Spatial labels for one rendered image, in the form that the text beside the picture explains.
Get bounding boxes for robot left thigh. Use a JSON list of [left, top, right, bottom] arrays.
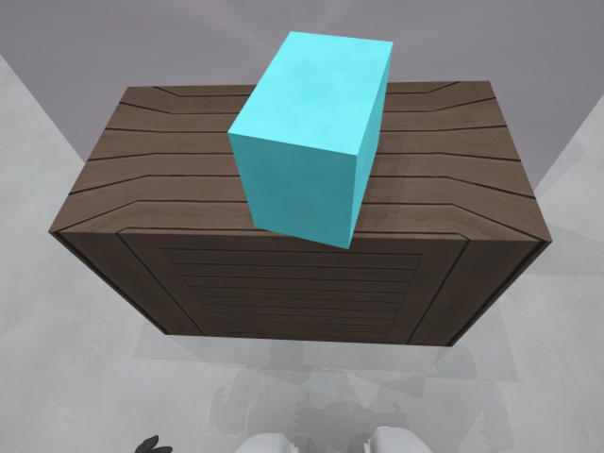
[[235, 433, 299, 453]]

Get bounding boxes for robot thigh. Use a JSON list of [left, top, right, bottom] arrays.
[[235, 433, 299, 453], [363, 428, 432, 453]]

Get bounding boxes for pedestal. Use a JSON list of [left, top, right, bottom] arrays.
[[48, 81, 553, 347]]

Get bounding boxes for robot right thigh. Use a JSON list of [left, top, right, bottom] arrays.
[[363, 428, 432, 453]]

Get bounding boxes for carton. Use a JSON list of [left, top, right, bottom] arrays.
[[227, 31, 393, 249]]

